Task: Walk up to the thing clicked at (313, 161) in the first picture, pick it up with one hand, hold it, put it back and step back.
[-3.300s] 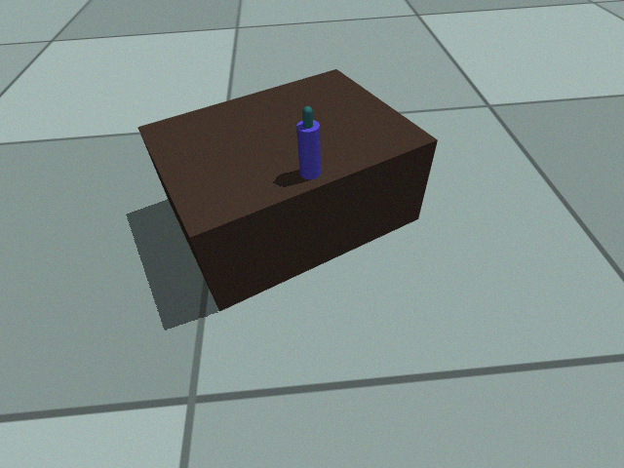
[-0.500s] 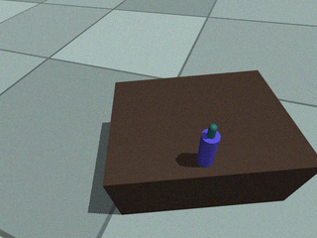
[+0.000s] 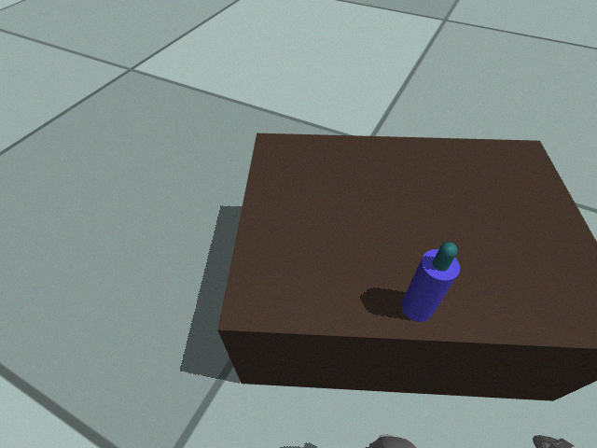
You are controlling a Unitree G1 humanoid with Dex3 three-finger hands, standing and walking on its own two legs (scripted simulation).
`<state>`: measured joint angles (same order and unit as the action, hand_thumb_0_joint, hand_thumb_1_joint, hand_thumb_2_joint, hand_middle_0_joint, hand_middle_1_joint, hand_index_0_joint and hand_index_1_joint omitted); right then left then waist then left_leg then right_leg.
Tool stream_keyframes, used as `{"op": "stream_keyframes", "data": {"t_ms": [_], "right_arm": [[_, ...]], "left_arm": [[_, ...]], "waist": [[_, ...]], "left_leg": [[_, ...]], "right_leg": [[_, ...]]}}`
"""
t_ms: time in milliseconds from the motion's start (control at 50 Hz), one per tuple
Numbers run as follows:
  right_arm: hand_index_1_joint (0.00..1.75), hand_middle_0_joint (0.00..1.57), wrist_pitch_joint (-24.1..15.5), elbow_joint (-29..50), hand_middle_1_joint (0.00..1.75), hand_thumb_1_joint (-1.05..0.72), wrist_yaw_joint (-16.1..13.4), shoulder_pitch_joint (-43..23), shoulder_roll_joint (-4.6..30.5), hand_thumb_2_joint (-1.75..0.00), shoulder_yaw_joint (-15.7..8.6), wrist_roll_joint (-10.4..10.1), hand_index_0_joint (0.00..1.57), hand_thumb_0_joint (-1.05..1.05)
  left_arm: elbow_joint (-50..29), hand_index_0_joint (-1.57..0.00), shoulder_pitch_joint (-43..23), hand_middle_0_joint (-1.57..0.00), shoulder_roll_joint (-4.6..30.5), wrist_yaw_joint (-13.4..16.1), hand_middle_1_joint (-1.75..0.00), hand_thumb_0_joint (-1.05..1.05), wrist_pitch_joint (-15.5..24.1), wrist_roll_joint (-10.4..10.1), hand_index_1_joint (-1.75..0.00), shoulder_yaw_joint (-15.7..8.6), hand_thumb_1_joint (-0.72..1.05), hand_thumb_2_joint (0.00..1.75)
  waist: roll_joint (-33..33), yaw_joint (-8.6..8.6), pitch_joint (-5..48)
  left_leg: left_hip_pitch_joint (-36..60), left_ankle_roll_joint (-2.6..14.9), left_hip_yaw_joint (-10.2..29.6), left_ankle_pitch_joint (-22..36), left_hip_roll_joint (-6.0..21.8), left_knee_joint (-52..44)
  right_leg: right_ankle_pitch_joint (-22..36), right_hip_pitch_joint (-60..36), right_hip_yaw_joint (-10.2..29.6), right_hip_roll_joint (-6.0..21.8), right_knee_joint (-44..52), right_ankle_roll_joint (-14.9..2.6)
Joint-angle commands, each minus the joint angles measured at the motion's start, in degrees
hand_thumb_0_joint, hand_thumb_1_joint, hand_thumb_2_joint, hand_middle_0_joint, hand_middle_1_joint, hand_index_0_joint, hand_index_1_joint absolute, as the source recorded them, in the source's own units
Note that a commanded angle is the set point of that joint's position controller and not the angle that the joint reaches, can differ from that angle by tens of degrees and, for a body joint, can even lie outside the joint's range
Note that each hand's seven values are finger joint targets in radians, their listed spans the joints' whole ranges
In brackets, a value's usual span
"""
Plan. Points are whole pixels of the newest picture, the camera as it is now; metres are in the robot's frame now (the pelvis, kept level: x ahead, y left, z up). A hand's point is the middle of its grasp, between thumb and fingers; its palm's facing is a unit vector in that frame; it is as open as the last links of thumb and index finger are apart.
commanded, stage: walk up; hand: right
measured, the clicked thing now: (431, 280) +0.47 -0.25 -0.20
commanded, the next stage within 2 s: stand in 1.48 s
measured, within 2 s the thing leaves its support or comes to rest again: neither
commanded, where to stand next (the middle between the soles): +0.09 -0.01 m, yaw -4 degrees
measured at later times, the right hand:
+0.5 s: hand out of the picture +0.09 -0.25 -0.12, palm faces -0.01 +0.95 -0.32, open 7.4 cm
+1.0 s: hand out of the picture +0.09 -0.26 -0.12, palm faces +0.05 +0.94 -0.34, open 7.4 cm
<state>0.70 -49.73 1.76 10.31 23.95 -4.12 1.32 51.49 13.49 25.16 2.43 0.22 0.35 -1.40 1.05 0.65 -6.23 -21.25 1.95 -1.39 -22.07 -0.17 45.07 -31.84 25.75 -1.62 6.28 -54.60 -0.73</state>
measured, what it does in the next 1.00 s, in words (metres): steps on the spot: right foot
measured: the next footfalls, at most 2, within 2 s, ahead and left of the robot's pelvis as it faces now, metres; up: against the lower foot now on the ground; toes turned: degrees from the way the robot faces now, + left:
right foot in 0.16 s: +0.07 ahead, -0.13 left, +0.00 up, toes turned -3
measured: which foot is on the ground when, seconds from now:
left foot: down 0.00-1.00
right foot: up 0.00-0.14, down 0.16-1.00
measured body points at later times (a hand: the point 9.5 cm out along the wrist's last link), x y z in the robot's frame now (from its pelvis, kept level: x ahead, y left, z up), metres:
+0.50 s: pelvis +0.01 +0.00 +0.03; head +0.02 +0.00 +0.48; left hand +0.09 +0.31 -0.10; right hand +0.09 -0.30 -0.10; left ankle +0.02 +0.11 -0.71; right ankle +0.03 -0.13 -0.71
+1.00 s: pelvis +0.02 +0.00 +0.04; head +0.03 +0.00 +0.49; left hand +0.13 +0.29 -0.09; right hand +0.09 -0.31 -0.09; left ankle +0.02 +0.11 -0.71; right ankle +0.03 -0.13 -0.71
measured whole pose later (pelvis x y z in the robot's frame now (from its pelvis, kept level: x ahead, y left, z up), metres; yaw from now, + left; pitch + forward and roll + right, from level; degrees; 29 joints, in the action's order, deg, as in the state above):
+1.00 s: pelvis +0.02 +0.00 +0.04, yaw -3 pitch -2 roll +0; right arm -0.9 -65.7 0.8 4.7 20.3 -1.0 0.5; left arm 65.5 4.6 20.0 -0.2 1.1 0.2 0.4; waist 0.0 -0.1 -2.8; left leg -6.0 0.4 -4.4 -11.3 1.1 19.5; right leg -9.6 7.7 -0.3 0.6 -19.4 0.5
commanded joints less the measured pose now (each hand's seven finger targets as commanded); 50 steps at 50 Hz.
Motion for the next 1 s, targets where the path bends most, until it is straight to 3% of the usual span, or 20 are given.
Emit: {"op": "stream_keyframes", "data": {"t_ms": [0,60,100,140,160,180,200,220,240,260,280,300,340,360,400,480,740,980], "right_arm": [[0.30,0.20,-1.87,3.00,0.30,-0.90,-2.10,-1.33,12.37,-0.90,-2.07,-0.23,0.20,0.00],[0.30,0.20,-2.19,2.25,0.30,-0.90,-2.09,-1.96,13.87,-0.90,-2.12,-0.43,0.20,0.00],[0.30,0.20,-2.17,2.40,0.30,-0.90,-2.19,-2.95,13.09,-0.90,-1.52,-0.68,0.20,0.00],[0.30,0.20,-2.01,1.88,0.30,-0.90,-2.04,-3.80,11.80,-0.90,-0.67,-1.20,0.20,0.00],[0.30,0.20,-2.12,1.76,0.30,-0.90,-1.99,-3.96,9.72,-0.90,0.11,-1.61,0.20,0.00],[0.30,0.20,-2.09,1.39,0.30,-0.90,-1.88,-3.76,8.59,-0.90,0.41,-1.72,0.20,0.00],[0.30,0.20,-1.84,-0.60,0.30,-0.90,-2.20,-2.38,9.27,-0.90,0.01,-1.65,0.20,0.00],[0.30,0.20,-2.01,-2.46,0.30,-0.90,-2.27,-0.24,9.45,-0.90,-0.22,-1.19,0.20,0.00],[0.30,0.20,-2.37,-3.03,0.30,-0.90,-2.15,-0.52,11.10,-0.90,-0.48,-0.85,0.20,0.00],[0.30,0.20,-2.76,-2.94,0.30,-0.90,-1.90,-4.13,12.10,-0.90,-0.49,-0.81,0.20,0.00],[0.30,0.20,-2.86,-3.16,0.30,-0.90,-1.68,-5.23,12.18,-0.90,-0.20,-0.81,0.20,0.00],[0.30,0.20,-2.92,-3.43,0.30,-0.90,-1.56,-6.29,12.03,-0.90,0.12,-0.73,0.20,0.00],[0.30,0.20,-3.15,-4.29,0.30,-0.90,-1.50,-6.42,10.78,-0.90,0.94,-0.64,0.20,0.00],[0.30,0.20,-3.26,-4.73,0.30,-0.90,-1.53,-7.01,10.17,-0.90,1.20,-0.85,0.20,0.00],[0.30,0.20,-3.42,-5.94,0.30,-0.90,-1.62,-6.66,9.71,-0.90,1.37,-0.86,0.20,0.00],[0.30,0.20,-3.36,-7.96,0.30,-0.90,-1.74,-6.94,9.23,-0.90,1.49,-1.13,0.20,0.00],[0.30,0.20,-2.85,-11.72,0.30,-0.90,-1.75,-9.12,8.63,-0.90,1.26,-0.69,0.20,0.00],[0.30,0.20,-2.90,-12.36,0.30,-0.90,-1.81,-8.94,8.54,-0.90,0.95,-0.62,0.20,0.00]], "left_arm": [[-1.23,-0.20,1.63,-0.20,10.49,-0.01,-0.30,0.00,2.14,-0.85,-0.30,-3.21,0.90,0.90],[0.25,-0.20,1.75,-0.20,9.75,-0.38,-0.30,0.00,2.26,-0.50,-0.30,-3.08,0.90,0.90],[0.92,-0.20,1.55,-0.20,9.33,-0.53,-0.30,0.00,2.37,-0.08,-0.30,-3.00,0.90,0.90],[1.73,-0.20,1.17,-0.20,9.82,-0.72,-0.30,0.00,2.86,0.44,-0.30,-3.21,0.90,0.90],[1.88,-0.20,1.15,-0.20,11.48,-0.60,-0.30,0.00,3.29,0.80,-0.30,-3.57,0.90,0.90],[1.45,-0.20,-1.20,-0.20,13.58,-0.73,-0.30,0.00,3.63,1.01,-0.30,-3.69,0.90,0.90],[1.21,-0.20,-4.90,-0.20,14.55,-1.22,-0.30,0.00,3.25,0.70,-0.30,-3.44,0.90,0.90],[0.60,-0.20,-7.77,-0.20,13.36,-1.62,-0.30,0.00,2.89,0.64,-0.30,-2.77,0.90,0.90],[0.70,-0.20,-8.16,-0.20,10.65,-1.86,-0.30,0.00,2.57,0.29,-0.30,-1.82,0.90,0.90],[1.46,-0.20,-7.39,-0.20,8.96,-2.10,-0.30,0.00,2.42,-0.10,-0.30,-1.23,0.90,0.90],[2.61,-0.20,-6.25,-0.20,8.77,-2.27,-0.30,0.00,2.47,-0.06,-0.30,-1.21,0.90,0.90],[3.73,-0.20,-4.98,-0.20,8.85,-2.26,-0.30,0.00,2.53,-0.02,-0.30,-1.34,0.90,0.90],[4.66,-0.20,-5.22,-0.20,9.09,-2.46,-0.30,0.00,2.82,0.00,-0.30,-1.46,0.90,0.90],[5.31,-0.20,-5.20,-0.20,9.11,-2.40,-0.30,0.00,3.00,-0.11,-0.30,-1.44,0.90,0.90],[5.54,-0.20,-7.09,-0.20,9.22,-2.33,-0.30,0.00,3.08,-0.43,-0.30,-1.16,0.90,0.90],[7.04,-0.20,-7.97,-0.20,8.76,-2.14,-0.30,0.00,3.09,-0.62,-0.30,-0.75,0.90,0.90],[10.12,-0.20,-11.91,-0.20,7.92,-2.11,-0.30,0.00,2.47,-0.02,-0.30,-0.59,0.90,0.90],[10.84,-0.20,-12.03,-0.20,7.31,-2.03,-0.30,0.00,2.34,0.13,-0.30,-0.72,0.90,0.90]], "waist": [[-9.86,-0.06,4.69],[-11.95,-0.29,6.48],[-10.40,0.29,6.75],[-6.54,1.40,6.72],[-2.08,1.89,8.44],[2.48,0.43,7.57],[4.17,-1.25,6.65],[3.98,-3.06,5.73],[-0.18,-3.01,4.90],[-2.61,-1.35,3.98],[-2.23,-0.40,4.43],[-1.51,0.75,4.30],[-0.74,0.84,4.84],[-0.86,0.94,5.44],[-1.35,0.12,6.14],[-1.86,0.06,8.65],[-1.01,-0.43,7.09],[-0.98,-0.61,8.90]], "left_leg": [[5.40,9.12,15.27,23.48,11.99,-18.00],[5.31,9.89,15.97,24.75,14.10,-16.65],[4.13,9.00,14.05,22.79,13.63,-15.24],[0.04,5.85,11.39,18.38,11.53,-12.62],[-1.85,3.31,9.92,16.45,9.82,-9.34],[-2.72,0.68,6.84,9.49,4.83,-7.38],[4.41,0.29,3.38,-2.12,2.55,-7.16],[9.99,0.48,4.35,-3.06,3.10,-11.43],[11.23,1.45,8.81,-3.04,5.70,-18.22],[7.84,2.89,12.79,-4.72,8.18,-21.69],[5.81,4.12,15.26,-6.35,10.76,-23.63],[3.81,4.63,14.99,-6.74,11.82,-24.74],[2.66,3.18,11.81,-2.20,10.06,-25.00],[3.76,2.37,10.03,2.89,8.99,-23.98],[6.44,0.98,7.55,7.61,7.10,-23.69],[11.66,0.80,5.79,16.30,7.25,-23.37],[14.31,-0.38,4.09,14.02,7.34,-28.38],[17.18,-0.51,3.15,16.98,7.80,-29.02]], "right_leg": [[4.20,2.86,2.22,-1.23,-0.10,-0.52],[5.44,-3.70,0.19,-2.46,8.07,-0.30],[8.23,-8.06,-0.34,-3.83,14.88,-0.68],[17.38,-16.08,0.97,-4.36,25.44,-1.57],[21.99,-18.99,7.90,-0.05,26.99,-3.17],[19.69,-16.33,16.84,5.45,29.97,-6.25],[11.82,-7.49,19.51,9.69,31.99,-9.42],[9.91,-2.57,17.66,8.84,31.23,-8.36],[9.67,-1.11,11.91,4.75,28.85,-4.81],[9.72,-3.36,7.09,0.09,26.74,-2.47],[11.24,-6.85,4.65,-2.07,25.22,-1.59],[11.75,-9.83,3.97,-2.68,25.37,-1.51],[15.47,-14.28,5.29,-1.81,27.79,-1.81],[19.09,-15.58,6.19,-0.83,28.92,-2.12],[24.41,-15.40,7.55,0.62,29.77,-2.15],[29.91,-16.87,7.40,1.30,32.01,-1.67],[27.82,-17.22,7.49,1.37,37.53,-0.52],[30.95,-18.64,7.17,1.07,38.21,-0.17]]}}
